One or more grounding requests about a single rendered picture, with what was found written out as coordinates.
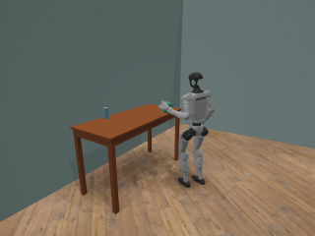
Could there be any left robot forearm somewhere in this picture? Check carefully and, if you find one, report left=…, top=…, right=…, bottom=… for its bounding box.
left=165, top=106, right=187, bottom=119

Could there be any right robot forearm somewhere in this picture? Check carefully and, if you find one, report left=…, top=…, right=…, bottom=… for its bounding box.
left=200, top=112, right=214, bottom=123

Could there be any left robot thigh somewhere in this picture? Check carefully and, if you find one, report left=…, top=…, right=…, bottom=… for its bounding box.
left=178, top=129, right=194, bottom=161

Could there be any robot left hand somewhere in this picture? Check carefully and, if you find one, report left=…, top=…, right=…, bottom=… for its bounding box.
left=158, top=100, right=168, bottom=111

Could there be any robot right upper arm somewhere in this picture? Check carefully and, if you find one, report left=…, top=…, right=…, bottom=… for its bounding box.
left=204, top=90, right=215, bottom=114

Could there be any robot left upper arm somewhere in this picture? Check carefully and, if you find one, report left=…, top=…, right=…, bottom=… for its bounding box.
left=181, top=93, right=192, bottom=120

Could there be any sponge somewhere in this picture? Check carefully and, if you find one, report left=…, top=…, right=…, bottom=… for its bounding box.
left=160, top=101, right=173, bottom=114

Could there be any table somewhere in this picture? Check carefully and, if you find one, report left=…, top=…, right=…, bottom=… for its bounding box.
left=70, top=104, right=182, bottom=214

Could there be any humanoid robot torso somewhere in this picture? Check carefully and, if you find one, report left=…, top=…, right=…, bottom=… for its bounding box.
left=189, top=90, right=207, bottom=137

